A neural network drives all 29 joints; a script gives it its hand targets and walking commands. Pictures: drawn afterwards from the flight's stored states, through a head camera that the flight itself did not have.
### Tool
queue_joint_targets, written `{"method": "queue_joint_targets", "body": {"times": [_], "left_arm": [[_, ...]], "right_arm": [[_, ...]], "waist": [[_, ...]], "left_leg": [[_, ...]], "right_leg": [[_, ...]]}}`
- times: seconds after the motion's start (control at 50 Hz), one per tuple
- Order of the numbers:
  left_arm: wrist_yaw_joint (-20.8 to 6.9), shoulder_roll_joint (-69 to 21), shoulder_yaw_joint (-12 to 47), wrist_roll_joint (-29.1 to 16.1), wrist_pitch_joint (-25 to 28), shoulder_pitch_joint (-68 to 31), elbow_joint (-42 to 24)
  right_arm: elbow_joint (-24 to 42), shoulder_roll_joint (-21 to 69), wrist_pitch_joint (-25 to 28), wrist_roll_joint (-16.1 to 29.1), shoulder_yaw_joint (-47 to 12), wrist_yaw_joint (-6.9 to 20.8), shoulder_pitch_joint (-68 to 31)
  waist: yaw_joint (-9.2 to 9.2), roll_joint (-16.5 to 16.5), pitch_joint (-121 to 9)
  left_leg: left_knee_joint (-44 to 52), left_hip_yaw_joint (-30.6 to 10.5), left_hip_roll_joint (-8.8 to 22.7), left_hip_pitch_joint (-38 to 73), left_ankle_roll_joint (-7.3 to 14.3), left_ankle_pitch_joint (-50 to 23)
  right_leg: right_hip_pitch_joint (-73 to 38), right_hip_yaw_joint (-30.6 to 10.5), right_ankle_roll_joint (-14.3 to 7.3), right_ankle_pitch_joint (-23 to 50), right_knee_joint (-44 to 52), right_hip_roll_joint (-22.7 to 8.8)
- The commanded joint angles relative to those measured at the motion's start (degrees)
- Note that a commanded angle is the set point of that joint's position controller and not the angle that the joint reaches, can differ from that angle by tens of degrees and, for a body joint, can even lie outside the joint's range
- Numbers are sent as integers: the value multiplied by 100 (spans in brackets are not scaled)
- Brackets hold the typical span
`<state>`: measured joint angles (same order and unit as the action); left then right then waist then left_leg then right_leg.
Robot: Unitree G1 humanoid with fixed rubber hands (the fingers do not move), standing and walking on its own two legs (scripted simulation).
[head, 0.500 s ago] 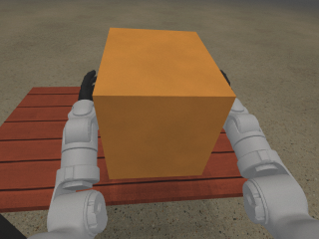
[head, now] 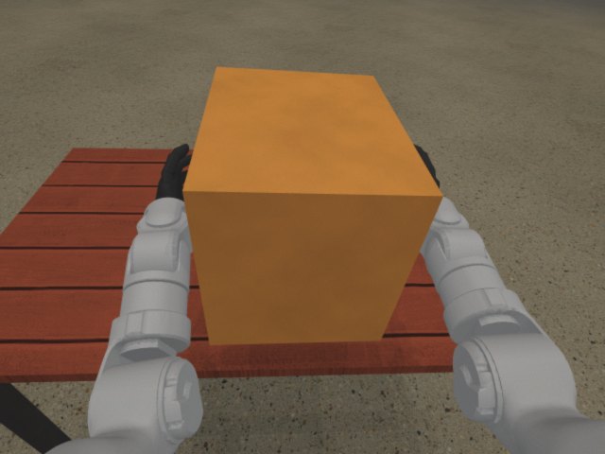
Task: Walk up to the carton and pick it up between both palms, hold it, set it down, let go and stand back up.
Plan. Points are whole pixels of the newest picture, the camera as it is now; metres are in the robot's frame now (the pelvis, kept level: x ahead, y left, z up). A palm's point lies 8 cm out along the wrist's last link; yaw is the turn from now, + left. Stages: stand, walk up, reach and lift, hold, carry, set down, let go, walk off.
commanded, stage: set down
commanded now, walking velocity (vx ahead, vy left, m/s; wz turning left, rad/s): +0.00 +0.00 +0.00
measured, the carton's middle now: (297, 201) +0.43 +0.03 +0.15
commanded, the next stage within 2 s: none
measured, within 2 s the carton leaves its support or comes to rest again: rests again in 1.52 s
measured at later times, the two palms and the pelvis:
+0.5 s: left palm (180, 221) +0.39 +0.20 +0.14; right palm (414, 214) +0.42 -0.14 +0.14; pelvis +0.00 +0.00 +0.00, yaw -1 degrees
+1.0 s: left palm (187, 238) +0.39 +0.19 +0.10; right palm (409, 228) +0.43 -0.14 +0.11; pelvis +0.01 +0.00 +0.00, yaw -2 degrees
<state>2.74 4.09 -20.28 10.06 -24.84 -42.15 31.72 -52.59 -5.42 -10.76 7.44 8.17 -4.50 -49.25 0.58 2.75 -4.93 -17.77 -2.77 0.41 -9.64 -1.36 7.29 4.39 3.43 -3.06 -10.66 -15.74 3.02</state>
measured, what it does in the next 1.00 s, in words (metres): stands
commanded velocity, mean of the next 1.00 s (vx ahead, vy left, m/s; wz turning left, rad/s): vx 0.00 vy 0.00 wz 0.00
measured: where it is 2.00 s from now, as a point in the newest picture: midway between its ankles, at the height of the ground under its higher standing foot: outside the picture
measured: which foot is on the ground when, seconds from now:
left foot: down 0.00-1.00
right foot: down 0.00-1.00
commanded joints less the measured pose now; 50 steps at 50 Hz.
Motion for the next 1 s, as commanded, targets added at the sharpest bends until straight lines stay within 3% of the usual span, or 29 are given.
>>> {"method": "queue_joint_targets", "body": {"times": [0.0,0.98], "left_arm": [[-655,-3537,2438,-600,341,-4367,-812],[-268,-3523,1828,-139,1727,-3910,159]], "right_arm": [[1545,3023,606,33,-1218,570,-4704],[569,2973,1765,-1187,-491,1177,-3992]], "waist": [[-31,-513,-2590],[-552,-194,-3416]], "left_leg": [[-188,221,-149,1542,-131,-1708],[-126,529,12,559,-104,-1939]], "right_leg": [[-220,-6,653,2019,85,-165],[-523,-79,611,3247,-277,-315]]}}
